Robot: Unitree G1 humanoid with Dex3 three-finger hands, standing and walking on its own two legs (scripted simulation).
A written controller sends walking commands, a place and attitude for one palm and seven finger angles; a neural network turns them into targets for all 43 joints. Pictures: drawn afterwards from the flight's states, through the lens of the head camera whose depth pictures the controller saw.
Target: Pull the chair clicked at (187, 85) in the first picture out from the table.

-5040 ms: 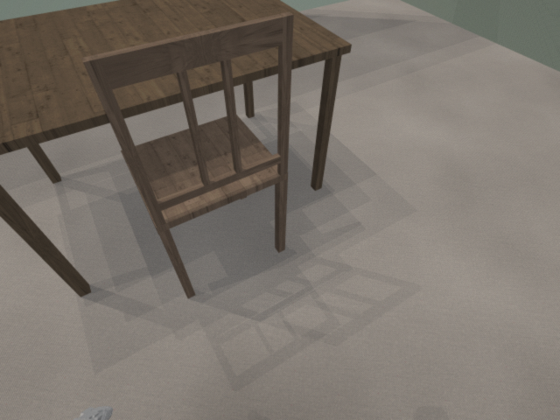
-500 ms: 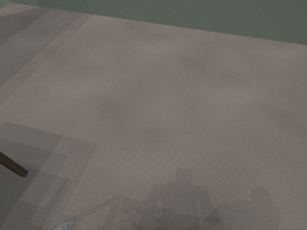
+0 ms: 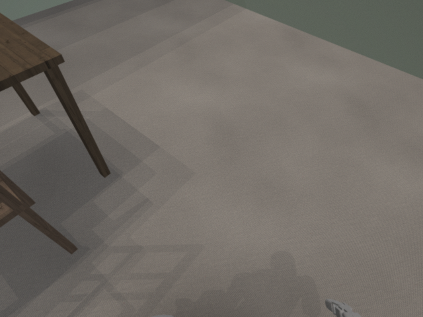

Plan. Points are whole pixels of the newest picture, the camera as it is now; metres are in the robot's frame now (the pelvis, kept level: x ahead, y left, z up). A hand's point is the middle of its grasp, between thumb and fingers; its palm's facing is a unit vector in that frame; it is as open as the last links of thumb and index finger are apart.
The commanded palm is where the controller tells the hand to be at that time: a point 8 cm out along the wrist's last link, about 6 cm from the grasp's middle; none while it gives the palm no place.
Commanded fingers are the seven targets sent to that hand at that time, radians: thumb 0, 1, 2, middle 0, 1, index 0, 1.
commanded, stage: turn to face it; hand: left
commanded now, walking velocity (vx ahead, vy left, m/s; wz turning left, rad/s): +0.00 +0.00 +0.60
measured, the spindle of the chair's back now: out of the picture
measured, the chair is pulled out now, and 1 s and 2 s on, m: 0.00 0.00 0.00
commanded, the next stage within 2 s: take the last steps up to it in 1.50 s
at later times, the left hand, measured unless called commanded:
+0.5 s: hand out of the picture +0.07 +0.20 -0.12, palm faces +0.28 -0.92 -0.28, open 7.4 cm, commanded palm none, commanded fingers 0.00 0.90 0.90 -0.20 -0.30 -0.20 -0.30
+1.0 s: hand out of the picture -0.11 +0.25 -0.16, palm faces +0.59 -0.76 -0.28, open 7.4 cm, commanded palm none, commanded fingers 0.00 0.90 0.90 -0.20 -0.30 -0.20 -0.30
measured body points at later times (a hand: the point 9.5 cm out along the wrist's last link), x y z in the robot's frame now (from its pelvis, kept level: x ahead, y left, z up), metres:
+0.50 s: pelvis -0.01 -0.02 +0.01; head +0.03 -0.04 +0.46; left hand +0.06 +0.25 -0.10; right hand +0.12 -0.26 -0.15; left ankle -0.03 +0.10 -0.68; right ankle +0.03 -0.13 -0.72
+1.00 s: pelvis -0.03 +0.02 +0.01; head +0.00 +0.06 +0.46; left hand -0.14 +0.29 -0.14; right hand +0.21 -0.14 -0.11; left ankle -0.08 +0.11 -0.72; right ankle +0.04 -0.12 -0.65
